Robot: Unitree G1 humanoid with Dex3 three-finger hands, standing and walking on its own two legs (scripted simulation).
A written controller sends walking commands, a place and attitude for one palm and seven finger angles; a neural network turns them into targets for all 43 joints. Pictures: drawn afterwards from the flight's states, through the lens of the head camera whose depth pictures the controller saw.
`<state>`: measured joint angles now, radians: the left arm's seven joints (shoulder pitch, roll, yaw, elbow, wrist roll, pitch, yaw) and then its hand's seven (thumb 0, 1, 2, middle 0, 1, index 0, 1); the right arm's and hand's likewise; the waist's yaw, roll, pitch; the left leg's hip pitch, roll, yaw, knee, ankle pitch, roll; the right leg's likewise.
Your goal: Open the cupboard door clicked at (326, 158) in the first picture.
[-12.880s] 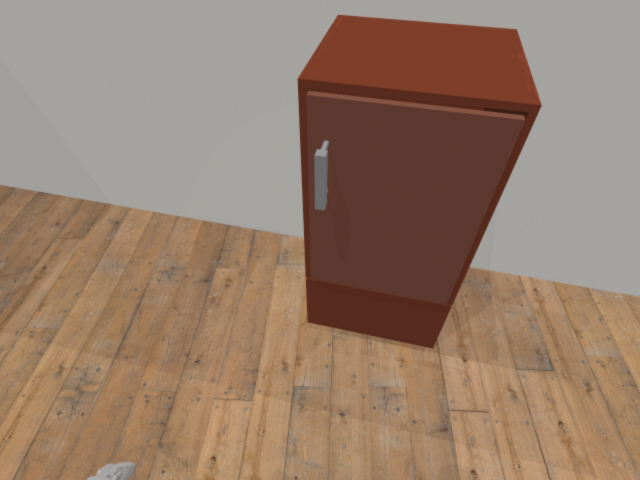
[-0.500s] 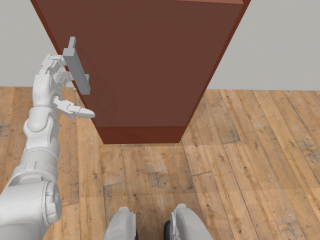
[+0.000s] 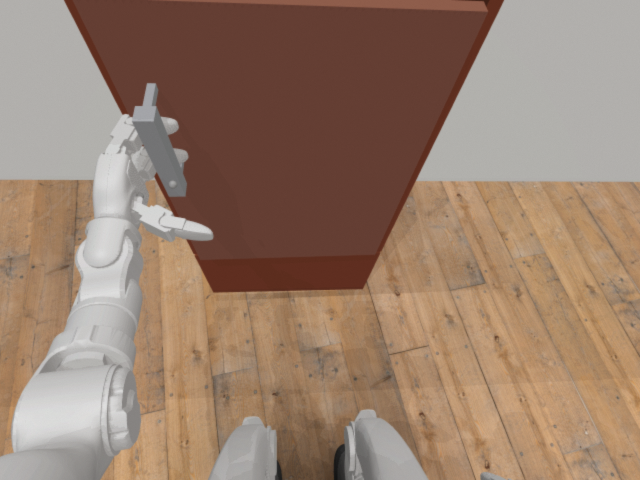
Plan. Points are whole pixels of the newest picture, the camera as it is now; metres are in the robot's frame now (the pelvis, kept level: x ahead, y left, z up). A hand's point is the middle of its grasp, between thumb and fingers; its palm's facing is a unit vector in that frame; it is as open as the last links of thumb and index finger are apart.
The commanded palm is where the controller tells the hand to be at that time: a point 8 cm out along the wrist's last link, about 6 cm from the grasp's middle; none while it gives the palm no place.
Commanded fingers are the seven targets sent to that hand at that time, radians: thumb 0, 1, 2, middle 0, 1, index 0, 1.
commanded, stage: close the thumb around the handle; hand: left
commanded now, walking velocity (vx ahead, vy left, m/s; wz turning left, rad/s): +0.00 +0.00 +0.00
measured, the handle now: (165, 144) +0.53 +0.19 +0.04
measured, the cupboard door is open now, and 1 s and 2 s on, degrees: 1 1 43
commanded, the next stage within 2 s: pull the door open along its arc in 0.76 s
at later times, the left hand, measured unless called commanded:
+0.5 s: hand (170, 182) +0.47 +0.18 +0.04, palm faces +0.02 -1.00 -0.02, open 8.8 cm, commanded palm +0.44 +0.22 +0.04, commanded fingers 0.00 0.79 0.85 -0.39 -1.34 -0.39 -1.34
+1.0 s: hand (178, 183) +0.47 +0.17 +0.04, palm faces +0.02 -1.00 -0.01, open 6.0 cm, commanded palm +0.43 +0.21 +0.04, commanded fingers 0.00 0.90 0.90 -0.40 -1.35 -0.40 -1.35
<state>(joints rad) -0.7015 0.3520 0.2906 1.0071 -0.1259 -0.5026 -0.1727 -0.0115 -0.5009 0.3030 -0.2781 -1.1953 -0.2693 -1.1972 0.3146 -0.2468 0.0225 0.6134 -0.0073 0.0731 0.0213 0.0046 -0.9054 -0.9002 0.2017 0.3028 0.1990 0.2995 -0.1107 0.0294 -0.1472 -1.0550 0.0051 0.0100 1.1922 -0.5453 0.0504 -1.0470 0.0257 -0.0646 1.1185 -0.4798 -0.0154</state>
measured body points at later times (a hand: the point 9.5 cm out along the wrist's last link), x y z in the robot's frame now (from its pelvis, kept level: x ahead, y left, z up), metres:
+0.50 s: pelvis -0.01 -0.01 +0.00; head +0.13 +0.01 +0.43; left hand +0.46 +0.23 +0.05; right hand +0.04 -0.27 -0.12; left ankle +0.00 +0.08 -0.64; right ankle +0.02 -0.12 -0.64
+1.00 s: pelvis +0.00 +0.00 +0.00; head +0.13 +0.01 +0.43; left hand +0.46 +0.22 +0.04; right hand +0.04 -0.27 -0.12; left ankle +0.00 +0.08 -0.64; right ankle +0.02 -0.12 -0.64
